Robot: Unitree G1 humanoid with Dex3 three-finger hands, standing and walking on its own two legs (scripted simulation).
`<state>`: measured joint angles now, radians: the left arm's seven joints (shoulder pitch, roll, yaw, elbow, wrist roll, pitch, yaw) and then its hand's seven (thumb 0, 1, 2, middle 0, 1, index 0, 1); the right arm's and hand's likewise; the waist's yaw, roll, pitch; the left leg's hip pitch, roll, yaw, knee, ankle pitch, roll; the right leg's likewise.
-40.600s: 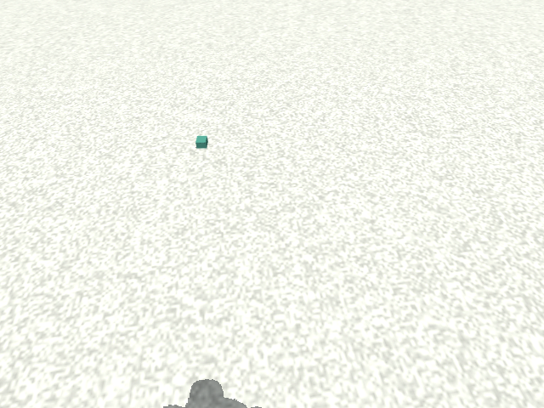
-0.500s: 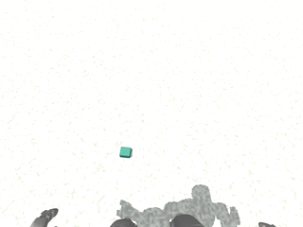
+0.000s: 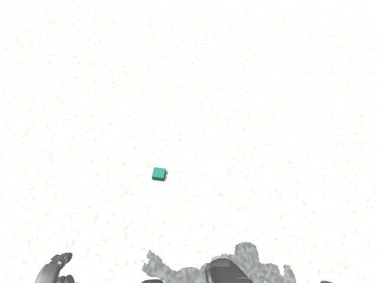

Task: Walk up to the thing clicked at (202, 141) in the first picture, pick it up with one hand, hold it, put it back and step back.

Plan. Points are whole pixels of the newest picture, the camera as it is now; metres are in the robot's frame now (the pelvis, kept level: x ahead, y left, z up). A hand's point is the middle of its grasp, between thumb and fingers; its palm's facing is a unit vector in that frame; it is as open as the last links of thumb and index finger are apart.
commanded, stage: step back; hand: left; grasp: from above
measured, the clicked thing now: (159, 174) +0.71 +0.16 -0.74
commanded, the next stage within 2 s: none
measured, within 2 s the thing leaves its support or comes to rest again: neither
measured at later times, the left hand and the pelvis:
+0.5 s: hand out of the picture -0.05 +0.22 -0.13, palm faces -0.04 -0.90 -0.43, open 7.3 cm; pelvis -0.16 -0.05 +0.00, yaw -2 degrees
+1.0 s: hand out of the picture -0.27 +0.21 -0.15, palm faces -0.05 -0.91 -0.42, open 7.3 cm; pelvis -0.34 -0.07 -0.01, yaw -3 degrees
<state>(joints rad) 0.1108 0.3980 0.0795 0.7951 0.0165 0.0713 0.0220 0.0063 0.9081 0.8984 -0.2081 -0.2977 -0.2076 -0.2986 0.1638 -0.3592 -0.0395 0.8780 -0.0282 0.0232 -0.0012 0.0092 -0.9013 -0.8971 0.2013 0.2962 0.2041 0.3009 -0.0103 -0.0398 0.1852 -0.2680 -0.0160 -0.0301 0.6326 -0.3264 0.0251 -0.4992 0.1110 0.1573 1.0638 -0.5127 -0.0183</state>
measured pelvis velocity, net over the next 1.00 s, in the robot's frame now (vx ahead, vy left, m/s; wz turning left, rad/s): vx -0.34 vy -0.07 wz -0.06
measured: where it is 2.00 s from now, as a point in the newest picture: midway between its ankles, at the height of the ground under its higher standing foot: outside the picture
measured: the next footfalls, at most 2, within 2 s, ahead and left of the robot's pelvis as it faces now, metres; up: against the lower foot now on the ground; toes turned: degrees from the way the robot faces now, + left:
right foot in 0.28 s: -0.09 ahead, -0.17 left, +0.00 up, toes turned -1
left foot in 0.64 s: -0.18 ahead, +0.07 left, +0.00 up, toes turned -1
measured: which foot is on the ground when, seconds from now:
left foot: down 0.00-0.30, up 0.32-0.62, down 0.64-1.00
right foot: up 0.00-0.26, down 0.28-0.66, up 0.68-0.96, down 0.98-1.00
